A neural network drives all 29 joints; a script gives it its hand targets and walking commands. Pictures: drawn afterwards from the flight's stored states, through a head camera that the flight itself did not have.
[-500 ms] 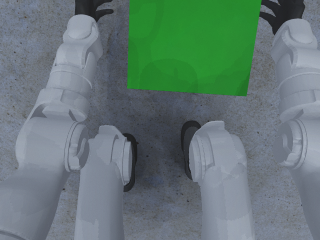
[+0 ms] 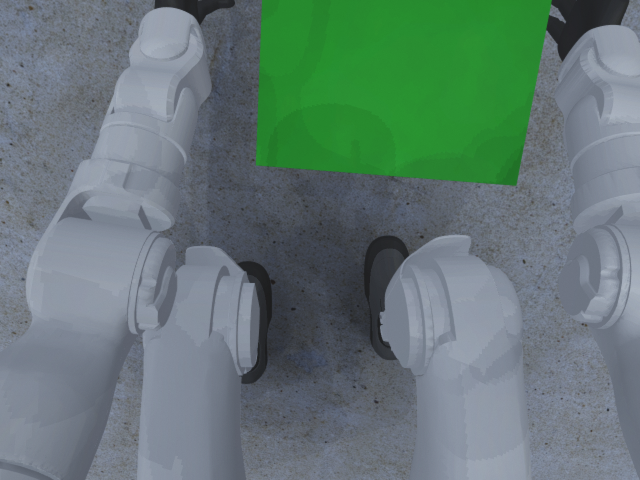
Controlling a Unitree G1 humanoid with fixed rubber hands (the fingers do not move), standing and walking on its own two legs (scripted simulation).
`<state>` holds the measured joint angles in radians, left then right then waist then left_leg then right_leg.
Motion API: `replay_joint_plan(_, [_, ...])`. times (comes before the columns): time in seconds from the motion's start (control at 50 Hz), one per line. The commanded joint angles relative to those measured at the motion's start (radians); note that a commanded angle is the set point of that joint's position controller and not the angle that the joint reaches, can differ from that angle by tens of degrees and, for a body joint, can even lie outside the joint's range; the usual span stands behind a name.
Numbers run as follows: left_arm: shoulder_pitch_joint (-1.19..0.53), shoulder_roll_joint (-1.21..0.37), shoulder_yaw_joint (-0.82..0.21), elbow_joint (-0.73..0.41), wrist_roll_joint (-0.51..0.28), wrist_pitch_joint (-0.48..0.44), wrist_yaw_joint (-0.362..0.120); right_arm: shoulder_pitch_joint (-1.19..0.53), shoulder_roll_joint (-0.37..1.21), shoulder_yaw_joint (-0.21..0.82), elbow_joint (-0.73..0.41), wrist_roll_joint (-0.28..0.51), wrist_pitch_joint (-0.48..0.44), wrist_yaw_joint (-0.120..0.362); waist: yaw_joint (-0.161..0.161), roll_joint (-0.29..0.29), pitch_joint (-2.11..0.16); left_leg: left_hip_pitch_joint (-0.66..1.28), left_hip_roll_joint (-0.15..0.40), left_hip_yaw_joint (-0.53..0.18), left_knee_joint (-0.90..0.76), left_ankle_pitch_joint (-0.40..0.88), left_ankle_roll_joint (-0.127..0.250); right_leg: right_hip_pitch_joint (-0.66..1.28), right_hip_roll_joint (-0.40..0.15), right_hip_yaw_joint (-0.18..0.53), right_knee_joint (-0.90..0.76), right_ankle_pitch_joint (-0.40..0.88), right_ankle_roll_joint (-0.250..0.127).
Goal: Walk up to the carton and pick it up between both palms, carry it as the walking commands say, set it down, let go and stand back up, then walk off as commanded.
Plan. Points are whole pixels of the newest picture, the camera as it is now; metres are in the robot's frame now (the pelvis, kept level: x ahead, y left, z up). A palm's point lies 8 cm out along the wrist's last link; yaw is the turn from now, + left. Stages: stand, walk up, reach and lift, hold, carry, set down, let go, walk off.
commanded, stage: reach and lift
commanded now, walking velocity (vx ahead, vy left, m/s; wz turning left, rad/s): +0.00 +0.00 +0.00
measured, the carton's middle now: (380, 48) +0.52 -0.11 -0.24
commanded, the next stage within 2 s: none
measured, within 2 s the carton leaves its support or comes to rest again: leaves its support in 1.16 s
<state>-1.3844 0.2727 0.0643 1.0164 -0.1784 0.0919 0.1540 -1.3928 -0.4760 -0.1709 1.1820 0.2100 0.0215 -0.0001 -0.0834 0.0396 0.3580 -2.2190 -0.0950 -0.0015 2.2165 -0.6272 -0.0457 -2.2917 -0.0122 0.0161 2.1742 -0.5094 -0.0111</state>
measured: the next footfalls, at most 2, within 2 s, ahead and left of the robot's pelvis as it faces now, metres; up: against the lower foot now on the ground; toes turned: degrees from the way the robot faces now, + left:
none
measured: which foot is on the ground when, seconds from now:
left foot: down 0.00-1.00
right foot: down 0.00-1.00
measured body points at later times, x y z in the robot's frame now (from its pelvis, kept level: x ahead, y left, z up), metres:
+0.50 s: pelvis +0.00 +0.00 +0.01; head +0.36 -0.05 +0.26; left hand +0.56 +0.05 -0.17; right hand +0.52 -0.27 -0.17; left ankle +0.10 +0.12 -0.33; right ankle +0.13 -0.12 -0.33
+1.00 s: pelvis +0.00 +0.00 -0.01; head +0.36 -0.05 +0.26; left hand +0.56 +0.06 -0.17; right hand +0.52 -0.26 -0.17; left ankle +0.10 +0.12 -0.33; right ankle +0.13 -0.12 -0.33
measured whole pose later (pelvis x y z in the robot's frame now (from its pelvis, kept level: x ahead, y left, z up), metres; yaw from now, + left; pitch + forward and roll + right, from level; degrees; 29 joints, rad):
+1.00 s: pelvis +0.00 +0.00 -0.01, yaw +1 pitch +35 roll +1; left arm -1.41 0.16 0.28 0.99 -0.01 0.17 0.14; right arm -1.42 -0.39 -0.19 1.10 0.13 0.16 -0.02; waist -0.10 0.07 0.35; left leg -2.24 -0.14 -0.02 2.23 -0.62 -0.06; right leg -2.30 -0.03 0.00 2.19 -0.51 -0.02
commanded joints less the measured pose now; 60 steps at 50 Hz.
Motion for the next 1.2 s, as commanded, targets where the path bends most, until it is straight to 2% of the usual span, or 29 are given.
replay_joint_plan(0.0, [-0.247,0.063,0.017,-0.084,0.007,-0.016,0.005,-0.241,-0.133,-0.003,-0.088,0.001,-0.015,0.004,-0.048,-0.008,-1.150,0.447,0.010,0.043,-0.182,0.237,0.001,0.660,-0.005,-0.015,-0.157,0.299,0.029])
replay_joint_plan(0.24, [-0.294,0.016,0.016,-0.053,0.019,-0.031,0.019,-0.302,-0.050,0.041,-0.078,-0.008,-0.020,-0.031,-0.049,-0.024,-1.161,0.423,-0.008,0.057,-0.185,0.225,-0.004,0.714,0.014,-0.008,-0.182,0.302,0.033])
replay_joint_plan(0.4, [-0.311,-0.050,0.019,-0.044,0.048,-0.049,0.026,-0.365,0.074,0.110,-0.090,0.021,-0.023,-0.034,0.003,-0.026,-1.166,0.417,-0.018,0.066,-0.194,0.245,0.002,0.732,0.030,0.001,-0.193,0.324,0.035])
replay_joint_plan(0.44, [-0.324,-0.093,0.009,-0.042,0.048,-0.053,0.018,-0.386,0.119,0.134,-0.092,0.028,-0.024,-0.029,0.004,-0.023,-1.160,0.413,-0.020,0.065,-0.195,0.246,0.004,0.732,0.034,0.002,-0.195,0.327,0.035])
replay_joint_plan(0.52, [-0.388,-0.278,-0.032,-0.042,0.048,-0.053,-0.023,-0.457,0.296,0.186,-0.104,0.033,-0.018,0.006,-0.003,-0.008,-1.144,0.411,-0.029,0.057,-0.190,0.250,0.005,0.718,0.043,0.005,-0.192,0.325,0.031])
replay_joint_plan(0.62, [-0.550,-0.710,-0.074,-0.047,0.086,-0.019,-0.151,-0.619,0.720,0.264,-0.164,0.018,0.027,0.131,-0.019,0.011,-1.120,0.388,-0.052,0.059,-0.160,0.235,0.021,0.670,0.062,-0.009,-0.162,0.306,0.019])
replay_joint_plan(0.66, [-0.565,-0.798,-0.058,-0.066,0.112,0.000,-0.187,-0.624,0.817,0.262,-0.187,0.007,0.049,0.170,-0.026,0.016,-1.112,0.375,-0.062,0.069,-0.156,0.228,0.030,0.650,0.067,-0.022,-0.155,0.299,0.018])
replay_joint_plan(0.74, [-0.571,-0.891,-0.049,-0.111,0.132,0.030,-0.227,-0.603,0.922,0.238,-0.214,-0.009,0.086,0.217,-0.040,0.024,-1.100,0.351,-0.071,0.081,-0.155,0.227,0.038,0.644,0.076,-0.033,-0.150,0.307,0.011])
replay_joint_plan(0.9, [-0.556,-0.986,-0.091,-0.135,0.108,0.068,-0.253,-0.589,0.958,0.224,-0.261,-0.026,0.123,0.260,-0.072,0.068,-1.100,0.350,-0.073,0.081,-0.155,0.227,0.038,0.610,0.071,-0.041,-0.144,0.290,-0.007])
replay_joint_plan(0.98, [-0.552,-1.023,-0.112,-0.142,0.084,0.075,-0.253,-0.601,0.959,0.244,-0.309,-0.023,0.128,0.266,-0.088,0.060,-1.141,0.366,-0.077,0.076,-0.152,0.262,0.036,0.627,0.069,-0.046,-0.139,0.330,-0.009])
replay_joint_plan(1.12, [-0.626,-1.065,-0.186,-0.268,0.024,0.075,-0.227,-0.622,0.989,0.283,-0.420,0.000,0.143,0.263,-0.116,0.041,-1.375,0.470,-0.086,0.075,-0.151,0.350,0.030,0.748,0.072,-0.062,-0.137,0.438,-0.002])
replay_joint_plan(1.18, [-0.642,-1.090,-0.196,-0.295,0.023,0.084,-0.221,-0.621,1.006,0.286,-0.440,-0.007,0.155,0.259,-0.122,0.031,-1.429,0.481,-0.090,0.073,-0.162,0.347,0.029,0.775,0.076,-0.070,-0.146,0.442,0.000])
